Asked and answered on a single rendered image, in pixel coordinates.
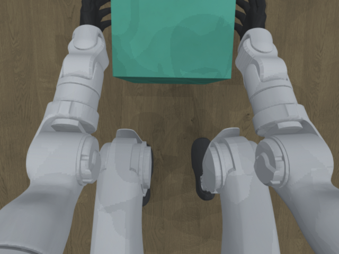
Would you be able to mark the robot right upper arm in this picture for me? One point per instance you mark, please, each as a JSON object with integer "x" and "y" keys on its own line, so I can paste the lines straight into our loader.
{"x": 299, "y": 167}

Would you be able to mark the robot left hand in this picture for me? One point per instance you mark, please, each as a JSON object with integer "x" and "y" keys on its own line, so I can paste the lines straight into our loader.
{"x": 91, "y": 15}

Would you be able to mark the robot right hand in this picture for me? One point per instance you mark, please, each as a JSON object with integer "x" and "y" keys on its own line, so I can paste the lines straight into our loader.
{"x": 255, "y": 16}

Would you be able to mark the robot left upper arm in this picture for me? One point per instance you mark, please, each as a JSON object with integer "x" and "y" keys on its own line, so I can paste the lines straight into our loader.
{"x": 38, "y": 221}

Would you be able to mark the left robot shin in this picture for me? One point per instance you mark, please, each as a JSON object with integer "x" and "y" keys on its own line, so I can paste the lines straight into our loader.
{"x": 121, "y": 133}

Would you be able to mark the carton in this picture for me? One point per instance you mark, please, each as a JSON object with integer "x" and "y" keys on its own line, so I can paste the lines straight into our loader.
{"x": 172, "y": 41}

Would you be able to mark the robot right forearm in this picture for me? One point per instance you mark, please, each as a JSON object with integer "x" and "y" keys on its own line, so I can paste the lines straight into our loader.
{"x": 276, "y": 110}

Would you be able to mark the right robot thigh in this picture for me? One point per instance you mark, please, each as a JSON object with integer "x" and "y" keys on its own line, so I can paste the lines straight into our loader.
{"x": 248, "y": 223}

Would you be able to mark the robot left forearm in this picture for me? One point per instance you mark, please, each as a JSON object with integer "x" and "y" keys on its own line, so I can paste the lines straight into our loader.
{"x": 78, "y": 90}

